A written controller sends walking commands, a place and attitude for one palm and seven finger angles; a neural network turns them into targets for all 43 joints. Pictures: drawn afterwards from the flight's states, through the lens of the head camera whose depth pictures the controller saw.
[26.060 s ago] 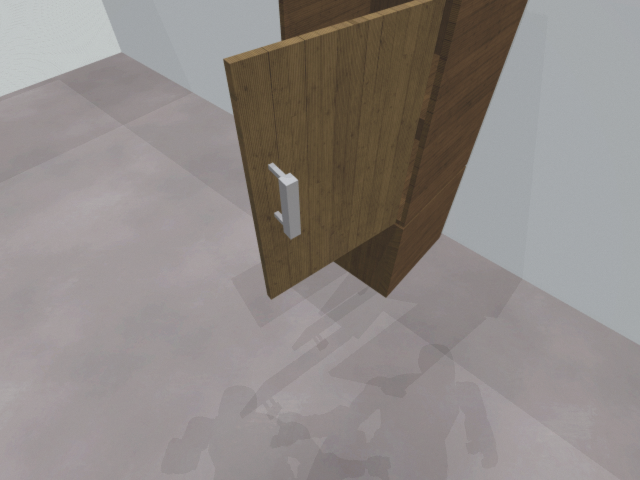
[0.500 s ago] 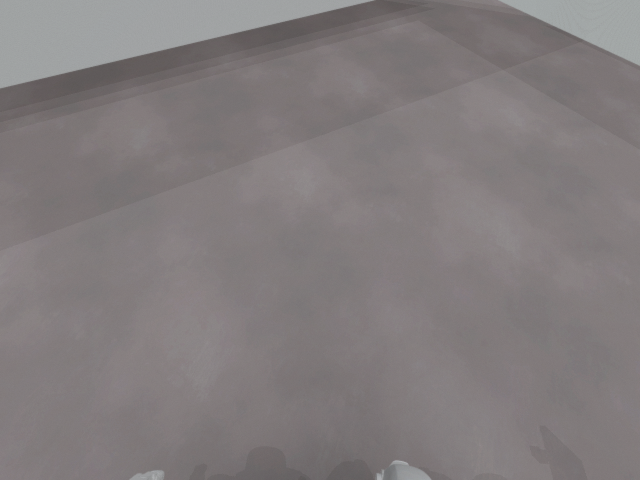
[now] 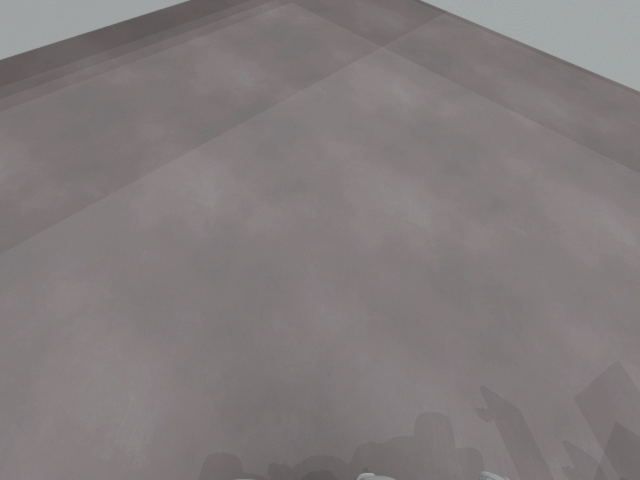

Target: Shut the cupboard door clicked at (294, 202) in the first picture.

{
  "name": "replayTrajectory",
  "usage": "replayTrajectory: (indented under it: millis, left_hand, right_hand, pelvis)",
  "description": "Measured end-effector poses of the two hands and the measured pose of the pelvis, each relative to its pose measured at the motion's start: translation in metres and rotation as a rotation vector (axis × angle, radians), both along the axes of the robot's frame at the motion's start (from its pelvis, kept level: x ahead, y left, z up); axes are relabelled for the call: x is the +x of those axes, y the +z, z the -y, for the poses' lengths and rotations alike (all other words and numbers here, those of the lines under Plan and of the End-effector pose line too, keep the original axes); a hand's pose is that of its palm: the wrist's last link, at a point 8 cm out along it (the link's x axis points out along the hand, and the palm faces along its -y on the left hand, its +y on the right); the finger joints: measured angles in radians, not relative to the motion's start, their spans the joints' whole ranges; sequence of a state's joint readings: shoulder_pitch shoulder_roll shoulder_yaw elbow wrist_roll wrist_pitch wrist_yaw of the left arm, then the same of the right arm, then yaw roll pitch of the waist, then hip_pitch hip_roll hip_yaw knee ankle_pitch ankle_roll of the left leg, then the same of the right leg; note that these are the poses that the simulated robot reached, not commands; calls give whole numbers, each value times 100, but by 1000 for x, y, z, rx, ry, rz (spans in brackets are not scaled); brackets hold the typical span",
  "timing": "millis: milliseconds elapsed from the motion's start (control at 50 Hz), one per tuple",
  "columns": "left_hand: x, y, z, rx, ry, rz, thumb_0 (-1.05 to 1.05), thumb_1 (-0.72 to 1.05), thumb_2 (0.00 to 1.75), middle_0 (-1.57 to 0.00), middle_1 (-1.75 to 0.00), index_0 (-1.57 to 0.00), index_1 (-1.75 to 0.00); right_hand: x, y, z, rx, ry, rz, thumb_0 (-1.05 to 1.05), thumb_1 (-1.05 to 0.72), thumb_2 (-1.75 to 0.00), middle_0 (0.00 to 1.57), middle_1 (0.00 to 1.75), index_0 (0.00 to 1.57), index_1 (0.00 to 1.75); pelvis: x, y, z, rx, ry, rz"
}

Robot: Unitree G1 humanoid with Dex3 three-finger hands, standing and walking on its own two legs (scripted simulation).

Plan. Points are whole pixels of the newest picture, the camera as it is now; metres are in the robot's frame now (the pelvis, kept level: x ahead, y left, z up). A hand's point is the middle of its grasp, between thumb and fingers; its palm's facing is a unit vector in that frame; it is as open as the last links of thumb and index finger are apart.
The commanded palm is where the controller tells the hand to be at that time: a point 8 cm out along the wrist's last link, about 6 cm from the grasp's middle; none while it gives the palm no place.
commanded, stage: turn to face it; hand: left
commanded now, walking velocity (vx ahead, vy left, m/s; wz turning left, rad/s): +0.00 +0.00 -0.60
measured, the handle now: out of the picture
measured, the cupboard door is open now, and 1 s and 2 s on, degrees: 55 55 55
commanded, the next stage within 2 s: take the last steps up to it in 1.98 s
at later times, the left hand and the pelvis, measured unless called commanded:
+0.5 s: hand (223, 444) +0.18 +0.14 -0.15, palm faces -0.31 -0.91 -0.27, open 7.4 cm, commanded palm none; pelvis +0.01 -0.02 +0.00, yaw -18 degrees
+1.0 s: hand (263, 404) +0.24 +0.10 -0.15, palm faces -0.58 -0.78 -0.25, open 7.4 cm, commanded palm none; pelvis +0.02 -0.01 +0.00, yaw -37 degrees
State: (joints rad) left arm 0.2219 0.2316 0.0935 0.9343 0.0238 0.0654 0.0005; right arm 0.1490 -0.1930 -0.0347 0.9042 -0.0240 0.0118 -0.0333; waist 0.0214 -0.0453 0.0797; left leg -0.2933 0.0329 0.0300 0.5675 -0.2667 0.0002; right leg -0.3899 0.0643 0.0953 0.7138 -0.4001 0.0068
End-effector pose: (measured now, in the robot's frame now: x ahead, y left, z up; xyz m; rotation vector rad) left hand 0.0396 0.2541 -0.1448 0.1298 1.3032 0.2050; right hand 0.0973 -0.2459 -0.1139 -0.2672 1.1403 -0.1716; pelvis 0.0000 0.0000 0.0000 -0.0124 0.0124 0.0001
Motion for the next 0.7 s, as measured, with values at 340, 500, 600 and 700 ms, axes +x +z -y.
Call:
replayTrajectory:
  millis: [340,500,600,700]
  left_hand:
    - [147,28,36,63,-359,199,1,91,90,-20,-30,-19,-30]
    - [145,29,62,40,-440,138,1,90,90,-20,-30,-20,-30]
    - [150,16,61,-1,-479,96,1,90,90,-21,-30,-20,-30]
    - [168,-1,52,-29,-510,72,1,90,90,-21,-30,-20,-30]
  right_hand:
    - [-97,-27,34,54,-294,-104,0,-90,-90,20,30,21,30]
    - [-108,-13,47,28,-388,-94,1,-91,-90,20,30,20,30]
    - [-102,-3,36,9,-426,-45,0,-91,-90,20,30,20,30]
    - [-108,0,13,-22,-454,-26,0,-91,-90,20,30,20,30]
  pelvis:
    - [12,-8,18,-2,-235,12]
    - [13,3,16,13,-322,12]
    - [21,3,6,12,-379,3]
    - [30,-4,-8,-2,-442,-3]
